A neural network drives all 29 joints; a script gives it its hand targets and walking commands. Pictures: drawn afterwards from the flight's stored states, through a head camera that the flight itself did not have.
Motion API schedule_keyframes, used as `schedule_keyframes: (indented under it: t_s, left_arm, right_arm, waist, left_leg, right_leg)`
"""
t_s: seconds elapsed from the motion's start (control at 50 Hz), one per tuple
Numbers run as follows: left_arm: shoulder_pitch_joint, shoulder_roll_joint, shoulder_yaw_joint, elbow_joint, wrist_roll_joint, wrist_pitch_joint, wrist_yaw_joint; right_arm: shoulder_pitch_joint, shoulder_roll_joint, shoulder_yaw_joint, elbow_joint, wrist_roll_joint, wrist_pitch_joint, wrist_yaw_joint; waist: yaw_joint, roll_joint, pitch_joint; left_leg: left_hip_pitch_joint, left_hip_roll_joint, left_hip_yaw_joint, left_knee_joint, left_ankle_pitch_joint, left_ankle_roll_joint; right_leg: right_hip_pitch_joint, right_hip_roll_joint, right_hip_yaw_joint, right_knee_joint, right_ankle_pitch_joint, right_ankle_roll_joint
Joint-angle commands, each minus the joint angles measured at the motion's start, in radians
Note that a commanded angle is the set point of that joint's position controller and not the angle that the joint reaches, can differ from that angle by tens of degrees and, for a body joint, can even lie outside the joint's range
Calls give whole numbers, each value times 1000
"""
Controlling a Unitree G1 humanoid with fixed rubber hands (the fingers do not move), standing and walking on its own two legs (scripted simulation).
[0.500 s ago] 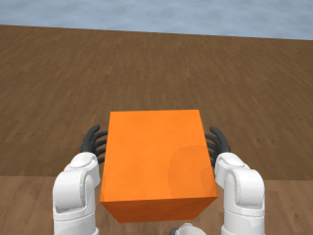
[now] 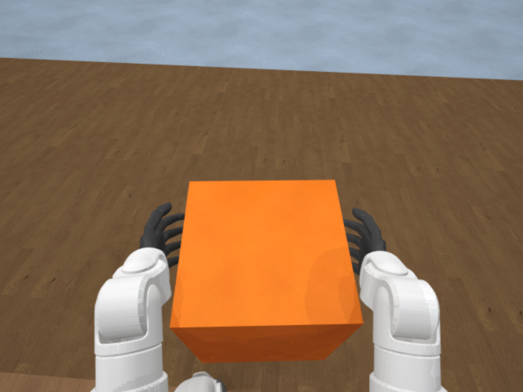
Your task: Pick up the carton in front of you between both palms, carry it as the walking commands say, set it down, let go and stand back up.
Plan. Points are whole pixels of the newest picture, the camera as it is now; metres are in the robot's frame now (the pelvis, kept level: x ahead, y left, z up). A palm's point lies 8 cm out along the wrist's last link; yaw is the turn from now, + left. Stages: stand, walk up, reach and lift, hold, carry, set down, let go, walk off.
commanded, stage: carry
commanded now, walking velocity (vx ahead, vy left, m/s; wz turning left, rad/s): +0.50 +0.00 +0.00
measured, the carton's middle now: (262, 279) +0.28 +0.00 +0.01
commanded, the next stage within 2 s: none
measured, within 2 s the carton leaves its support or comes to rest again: neither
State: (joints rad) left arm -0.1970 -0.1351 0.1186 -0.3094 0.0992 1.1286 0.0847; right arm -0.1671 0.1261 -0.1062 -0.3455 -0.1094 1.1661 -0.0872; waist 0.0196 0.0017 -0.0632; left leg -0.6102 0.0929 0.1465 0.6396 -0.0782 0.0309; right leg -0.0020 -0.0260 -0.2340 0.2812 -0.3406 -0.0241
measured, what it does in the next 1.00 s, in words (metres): goes down: left foot, then right foot 0.04 m lower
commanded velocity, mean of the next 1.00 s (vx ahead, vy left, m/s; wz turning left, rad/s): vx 0.50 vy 0.00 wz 0.00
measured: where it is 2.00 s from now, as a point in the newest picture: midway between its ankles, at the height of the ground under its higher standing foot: (257, 189)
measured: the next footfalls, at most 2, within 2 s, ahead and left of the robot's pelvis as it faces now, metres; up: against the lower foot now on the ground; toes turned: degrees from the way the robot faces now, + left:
left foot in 0.10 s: +0.26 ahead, +0.10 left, +0.00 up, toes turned +8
right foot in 0.60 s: +0.55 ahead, -0.04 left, -0.04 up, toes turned -5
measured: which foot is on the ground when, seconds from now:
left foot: up 0.00-0.08, down 0.10-0.58, up 0.60-1.00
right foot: down 0.00-0.12, up 0.14-0.58, down 0.60-1.00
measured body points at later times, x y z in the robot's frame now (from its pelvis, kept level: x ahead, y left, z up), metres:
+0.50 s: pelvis +0.32 +0.03 -0.01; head +0.39 +0.04 +0.44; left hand +0.72 +0.18 +0.09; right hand +0.71 -0.12 +0.09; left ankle +0.22 +0.09 -0.74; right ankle +0.45 -0.09 -0.72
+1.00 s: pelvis +0.69 +0.02 -0.07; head +0.74 +0.02 +0.37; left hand +1.06 +0.19 +0.04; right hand +1.06 -0.11 +0.03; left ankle +0.82 +0.09 -0.79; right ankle +0.52 -0.04 -0.77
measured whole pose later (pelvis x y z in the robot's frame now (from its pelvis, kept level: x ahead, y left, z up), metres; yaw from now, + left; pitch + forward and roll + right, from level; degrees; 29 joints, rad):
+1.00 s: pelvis +0.69 +0.02 -0.07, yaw -1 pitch +5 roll -1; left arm -0.61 -0.04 0.22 -0.05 0.03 1.13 0.12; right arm -0.57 0.06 -0.22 -0.12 -0.08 1.19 -0.13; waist 0.07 0.02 0.02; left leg -0.54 -0.02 0.10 0.44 0.16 0.07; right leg -0.14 0.06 -0.11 0.66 -0.44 -0.08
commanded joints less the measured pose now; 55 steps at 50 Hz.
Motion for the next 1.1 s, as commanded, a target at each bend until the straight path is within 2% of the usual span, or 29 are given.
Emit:
schedule_keyframes:
  t_s: [0.0,0.06,0.08,0.1,0.12,0.14,0.18,0.22,0.28,0.38,0.42,0.48,0.54,0.56,0.58,0.6,0.62,0.64,0.66,0.7,0.78,0.84,0.92,0.98,1.0,1.02,1.04,1.06,1.08]
  left_arm:
    - [-601,-706,-723,7,-408,26,-228]
    - [-754,-659,-682,94,-419,50,-198]
    - [-811,-648,-663,124,-424,59,-190]
    - [-858,-659,-642,160,-432,70,-182]
    - [-911,-671,-619,183,-439,76,-177]
    - [-986,-711,-613,213,-445,75,-170]
    - [-1065,-798,-586,259,-458,66,-165]
    - [-1114,-866,-561,306,-454,57,-160]
    - [-1155,-929,-539,360,-444,43,-153]
    - [-1195,-988,-537,367,-438,31,-156]
    - [-1200,-997,-548,352,-440,33,-159]
    - [-1142,-990,-551,341,-435,50,-171]
    - [-1058,-957,-536,357,-412,66,-187]
    - [-1036,-941,-527,360,-404,68,-194]
    - [-1002,-926,-510,371,-398,73,-203]
    - [-1023,-890,-497,368,-383,72,-203]
    - [-995,-889,-492,387,-385,78,-206]
    - [-991,-910,-515,354,-396,69,-210]
    - [-1036,-959,-540,295,-427,66,-215]
    - [-1148,-1009,-604,175,-490,59,-216]
    - [-1120,-986,-663,116,-527,40,-213]
    - [-1078,-946,-677,130,-525,29,-219]
    - [-1020,-906,-672,183,-513,30,-225]
    - [-987,-895,-662,265,-501,34,-230]
    - [-987,-891,-653,294,-494,35,-231]
    - [-1009,-894,-641,330,-484,41,-233]
    - [-999,-905,-614,376,-482,53,-229]
    - [-1010,-909,-604,370,-480,56,-224]
    - [-1056,-927,-599,343,-477,51,-220]
  right_arm:
    - [-703,734,729,-20,410,-9,198]
    - [-801,664,649,93,413,13,179]
    - [-836,643,614,132,415,20,174]
    - [-882,613,581,180,411,25,170]
    - [-916,637,574,220,431,24,170]
    - [-988,673,569,219,458,22,172]
    - [-1152,782,583,228,511,11,184]
    - [-1265,869,579,236,541,-3,192]
    - [-1310,931,547,293,541,-10,198]
    - [-1302,969,513,340,498,-14,199]
    - [-1290,974,514,330,484,-10,198]
    - [-1210,961,520,318,456,1,192]
    - [-1156,962,545,319,443,10,196]
    - [-1143,961,556,322,447,11,199]
    - [-1150,950,567,320,450,13,202]
    - [-1161,986,580,330,456,24,204]
    - [-1160,968,570,332,459,29,202]
    - [-1181,979,581,282,469,28,199]
    - [-1240,987,598,224,475,21,192]
    - [-1253,998,602,167,474,11,174]
    - [-1132,969,624,157,437,-14,146]
    - [-1090,917,627,156,407,-27,137]
    - [-1054,850,612,166,382,-17,141]
    - [-997,809,576,229,359,-1,157]
    - [-990,790,560,249,357,5,166]
    - [-988,789,541,290,359,11,173]
    - [-1000,759,518,337,352,11,177]
    - [-986,785,525,362,363,10,185]
    - [-1029,851,546,340,398,3,195]
  waist:
    - [29,-156,-108]
    - [-50,-115,-222]
    - [-85,-18,-313]
    - [-90,206,-422]
    - [-120,353,-451]
    - [-95,279,-414]
    - [-74,70,-391]
    - [-52,79,-410]
    - [-49,92,-417]
    - [-70,114,-396]
    - [-86,106,-355]
    - [-119,111,-329]
    - [-46,99,-362]
    - [0,56,-385]
    - [24,-46,-430]
    - [16,-256,-514]
    - [44,-294,-554]
    - [80,-296,-568]
    - [70,-140,-501]
    - [32,-29,-431]
    - [41,-86,-437]
    - [62,-102,-420]
    - [87,-114,-368]
    - [-20,-83,-410]
    - [-46,-12,-423]
    - [-52,142,-463]
    - [-82,302,-558]
    - [-96,268,-592]
    - [-98,169,-526]
  left_leg:
    - [35,-50,52,-56,49,39]
    - [368,-139,120,-111,-52,68]
    - [586,-81,30,-113,-124,63]
    - [796,219,-470,-205,-304,172]
    - [873,298,-769,-355,-273,258]
    - [858,283,-664,-317,-155,249]
    - [740,225,-457,-243,89,186]
    - [675,189,-330,-253,109,155]
    - [693,177,-262,-246,217,168]
    - [743,144,-181,-229,359,191]
    - [770,86,-110,-190,476,159]
    - [800,30,-64,-135,468,126]
    - [711,11,-10,92,517,61]
    - [579,-15,-1,245,364,35]
    - [350,-53,-20,428,-30,33]
    - [17,-160,-80,635,-498,15]
    - [-126,-153,-148,791,-536,21]
    - [-226,-129,-166,855,-506,22]
    - [-226,-80,-187,789,-426,27]
    - [-149,-45,-177,628,-322,18]
    - [-130,-59,-125,415,-252,4]
    - [-105,-103,-67,188,-49,12]
    - [101,-181,23,-157,214,24]
    - [468,-131,-3,-300,420,55]
    - [654,-4,-112,-231,599,54]
    - [882,200,-333,-23,1057,88]
    - [1081,303,-566,-3,967,251]
    - [1069,336,-681,-71,519,330]
    - [939,267,-660,-145,228,300]
  right_leg:
    - [65,-205,84,-2,513,-106]
    - [-11,-151,-9,331,687,-59]
    - [-138,-114,-3,558,506,-33]
    - [-410,-8,37,882,231,6]
    - [-627,112,149,1069,-174,-3]
    - [-702,40,241,1168,-164,-38]
    - [-703,-25,268,1094,-55,-59]
    - [-647,-43,252,977,-3,-51]
    - [-684,-37,221,845,14,-38]
    - [-715,-34,174,567,209,-22]
    - [-689,5,132,416,342,-20]
    - [-576,63,70,165,515,-24]
    - [-253,82,40,37,619,-59]
    - [-73,17,78,56,672,-57]
    - [142,-146,234,227,997,-42]
    - [440,-331,534,360,1275,-199]
    - [509,-370,619,348,1129,-266]
    - [470,-377,693,253,732,-333]
    - [351,-323,641,196,577,-286]
    - [176,-275,527,179,660,-227]
    - [167,-212,399,205,818,-200]
    - [184,-137,309,234,965,-171]
    - [130,-59,217,295,905,-139]
    - [-10,-55,151,578,767,-70]
    - [-194,-26,151,739,451,-51]
    - [-455,53,163,885,-184,-36]
    - [-668,114,241,1113,-316,-13]
    - [-779,82,279,1210,-299,-25]
    - [-817,41,288,1161,-228,-39]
